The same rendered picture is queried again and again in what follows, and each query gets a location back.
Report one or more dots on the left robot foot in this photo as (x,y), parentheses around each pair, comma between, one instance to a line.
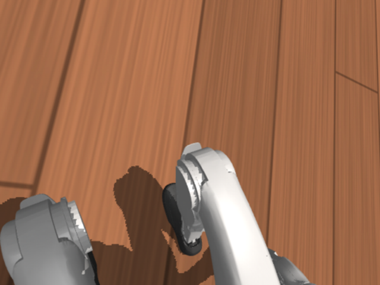
(94,265)

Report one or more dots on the right robot foot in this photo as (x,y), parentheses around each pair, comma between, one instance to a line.
(174,218)

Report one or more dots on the right robot hand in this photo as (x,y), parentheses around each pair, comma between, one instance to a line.
(287,272)

